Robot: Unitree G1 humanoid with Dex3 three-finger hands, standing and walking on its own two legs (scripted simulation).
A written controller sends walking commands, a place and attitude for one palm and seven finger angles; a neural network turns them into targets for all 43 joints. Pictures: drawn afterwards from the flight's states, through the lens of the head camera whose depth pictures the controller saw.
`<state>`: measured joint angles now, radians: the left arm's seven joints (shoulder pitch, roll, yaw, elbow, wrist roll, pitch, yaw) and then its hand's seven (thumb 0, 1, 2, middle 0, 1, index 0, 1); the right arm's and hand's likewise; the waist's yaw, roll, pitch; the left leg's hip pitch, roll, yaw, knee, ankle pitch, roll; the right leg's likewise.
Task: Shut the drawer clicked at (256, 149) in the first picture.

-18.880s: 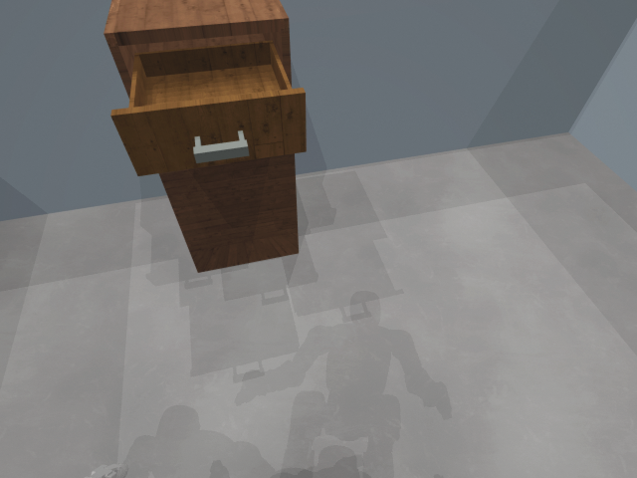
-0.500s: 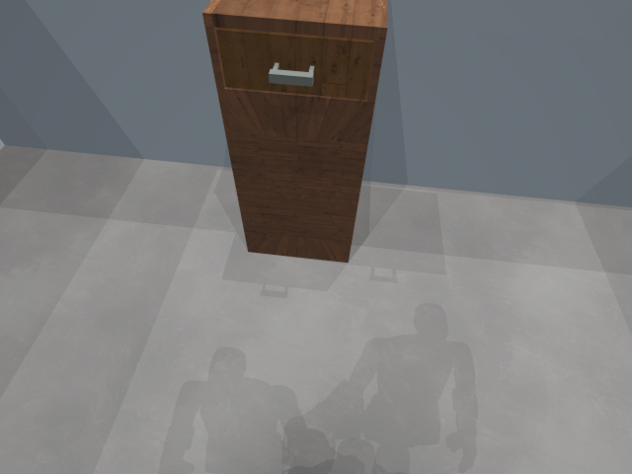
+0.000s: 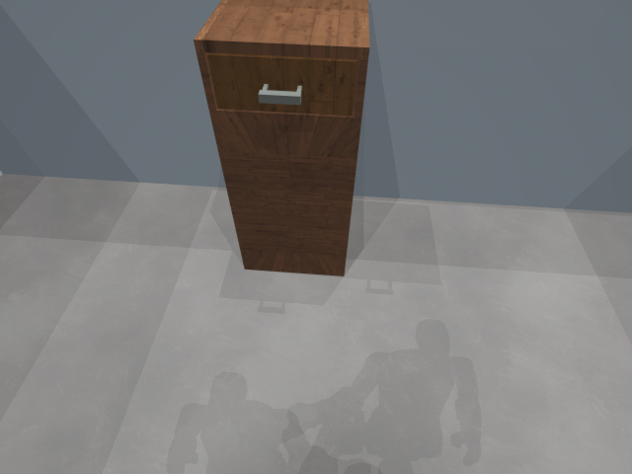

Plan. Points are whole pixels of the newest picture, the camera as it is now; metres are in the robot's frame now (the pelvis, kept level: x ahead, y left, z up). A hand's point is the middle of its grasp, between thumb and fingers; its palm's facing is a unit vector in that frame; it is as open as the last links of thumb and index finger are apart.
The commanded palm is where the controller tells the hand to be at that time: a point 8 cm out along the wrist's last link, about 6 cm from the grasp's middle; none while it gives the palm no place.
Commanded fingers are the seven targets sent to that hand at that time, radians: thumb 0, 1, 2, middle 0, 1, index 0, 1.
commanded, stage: let the arm hang, fingers relaxed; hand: left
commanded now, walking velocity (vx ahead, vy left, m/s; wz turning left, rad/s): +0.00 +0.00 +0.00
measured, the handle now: (281, 93) +0.92 +0.13 +0.01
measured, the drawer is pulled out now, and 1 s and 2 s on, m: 0.00 0.00 0.00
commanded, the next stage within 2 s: look to check the result in 0.04 s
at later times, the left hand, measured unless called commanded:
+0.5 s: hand out of the picture +0.08 +0.23 -0.16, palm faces -0.02 -0.95 -0.31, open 7.3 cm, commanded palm none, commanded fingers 0.00 0.90 0.90 -0.20 -0.30 -0.20 -0.30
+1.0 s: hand out of the picture +0.11 +0.23 -0.16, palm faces -0.03 -0.95 -0.32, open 7.3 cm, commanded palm none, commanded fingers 0.00 0.90 0.90 -0.20 -0.30 -0.20 -0.30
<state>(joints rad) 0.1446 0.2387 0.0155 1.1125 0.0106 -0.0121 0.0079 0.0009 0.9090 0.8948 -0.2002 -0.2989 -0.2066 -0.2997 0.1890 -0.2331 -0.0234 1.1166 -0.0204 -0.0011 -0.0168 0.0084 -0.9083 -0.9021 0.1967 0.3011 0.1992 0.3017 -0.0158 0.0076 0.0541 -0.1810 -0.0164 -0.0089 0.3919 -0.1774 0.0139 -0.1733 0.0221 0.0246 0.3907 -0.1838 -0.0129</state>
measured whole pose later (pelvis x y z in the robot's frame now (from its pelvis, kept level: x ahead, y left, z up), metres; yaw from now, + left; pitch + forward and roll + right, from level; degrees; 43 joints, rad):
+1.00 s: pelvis +0.03 -0.01 +0.00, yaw +0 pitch -1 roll +0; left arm 0.10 0.31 0.01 1.13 0.01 -0.02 0.00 0.00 0.91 0.89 -0.20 -0.30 -0.21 -0.30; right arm 0.12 -0.31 -0.02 1.13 -0.02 0.00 -0.01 0.01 -0.91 -0.90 0.20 0.30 0.20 0.30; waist -0.02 0.00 0.06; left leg -0.12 0.00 -0.01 0.32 -0.18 0.00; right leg -0.11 0.04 0.03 0.31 -0.18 -0.03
